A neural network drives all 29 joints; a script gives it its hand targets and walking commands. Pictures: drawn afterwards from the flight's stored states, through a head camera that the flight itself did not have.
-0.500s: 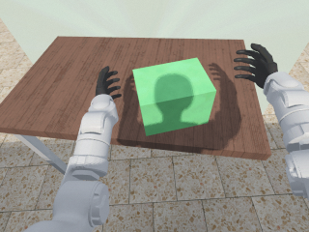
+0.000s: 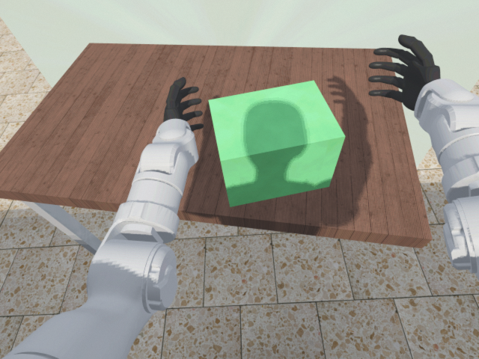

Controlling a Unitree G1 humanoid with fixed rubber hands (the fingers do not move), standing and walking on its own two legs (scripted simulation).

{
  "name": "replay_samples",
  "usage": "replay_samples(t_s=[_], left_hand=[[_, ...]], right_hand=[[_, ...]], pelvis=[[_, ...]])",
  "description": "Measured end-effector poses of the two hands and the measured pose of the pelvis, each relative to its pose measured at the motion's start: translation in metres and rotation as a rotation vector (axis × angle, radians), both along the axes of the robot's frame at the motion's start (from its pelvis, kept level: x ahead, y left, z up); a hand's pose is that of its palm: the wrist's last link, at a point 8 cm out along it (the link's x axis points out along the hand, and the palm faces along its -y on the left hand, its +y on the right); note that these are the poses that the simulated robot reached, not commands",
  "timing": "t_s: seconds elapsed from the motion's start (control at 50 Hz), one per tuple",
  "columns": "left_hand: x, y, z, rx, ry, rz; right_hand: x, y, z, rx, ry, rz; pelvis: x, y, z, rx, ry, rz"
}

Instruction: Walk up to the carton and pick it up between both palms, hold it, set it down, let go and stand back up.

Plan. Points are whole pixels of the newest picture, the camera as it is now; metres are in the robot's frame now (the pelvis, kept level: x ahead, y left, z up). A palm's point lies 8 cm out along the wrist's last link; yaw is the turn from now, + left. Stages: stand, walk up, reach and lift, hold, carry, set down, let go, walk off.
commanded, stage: reach and lift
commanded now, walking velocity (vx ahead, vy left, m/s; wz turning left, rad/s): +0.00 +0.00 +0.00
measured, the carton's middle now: (271, 145) +0.52 +0.02 +0.01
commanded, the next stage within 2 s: none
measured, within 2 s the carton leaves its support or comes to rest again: neither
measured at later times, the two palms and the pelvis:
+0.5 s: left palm (182, 147) +0.44 +0.18 +0.08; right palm (394, 113) +0.51 -0.18 +0.11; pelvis +0.00 +0.00 +0.00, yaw +0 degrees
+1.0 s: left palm (186, 146) +0.45 +0.17 +0.08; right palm (366, 119) +0.51 -0.14 +0.10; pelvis +0.00 +0.00 -0.01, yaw +0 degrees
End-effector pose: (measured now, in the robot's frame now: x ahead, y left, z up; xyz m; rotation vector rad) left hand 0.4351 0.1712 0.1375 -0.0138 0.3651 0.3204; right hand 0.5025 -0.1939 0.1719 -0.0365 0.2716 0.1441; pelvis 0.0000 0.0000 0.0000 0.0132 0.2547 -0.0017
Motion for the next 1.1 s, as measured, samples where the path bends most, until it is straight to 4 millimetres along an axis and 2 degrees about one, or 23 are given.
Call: replay_samples(t_s=[0.16,0.3,0.5,0.78,0.96,1.1], left_hand=[[0.005,0.005,-0.012,0.002,-0.035,0.002],[0.003,0.007,-0.036,0.005,-0.012,-0.007],[0.004,0.006,-0.058,0.005,-0.026,-0.009],[0.013,0.003,-0.063,0.018,-0.057,-0.016],[0.012,0.002,-0.062,0.044,-0.067,-0.020],[0.010,0.002,-0.061,0.048,-0.071,-0.015]], right_hand=[[0.006,0.002,-0.013,-0.003,-0.022,-0.003],[0.005,0.006,-0.033,-0.003,-0.005,-0.009],[0.007,0.014,-0.057,0.003,-0.007,-0.006],[0.013,0.031,-0.071,0.010,-0.029,0.016],[0.011,0.053,-0.075,0.008,-0.029,0.043],[0.010,0.055,-0.076,0.016,-0.028,0.013]], pelvis=[[0.000,0.001,-0.001,-0.002,0.022,0.000],[-0.001,0.001,-0.002,-0.004,0.041,-0.001],[-0.003,0.002,-0.005,-0.009,0.100,-0.003],[0.000,0.000,-0.007,-0.009,0.140,-0.005],[-0.001,-0.001,-0.007,-0.008,0.139,-0.005],[-0.002,-0.001,-0.007,-0.009,0.138,-0.005]])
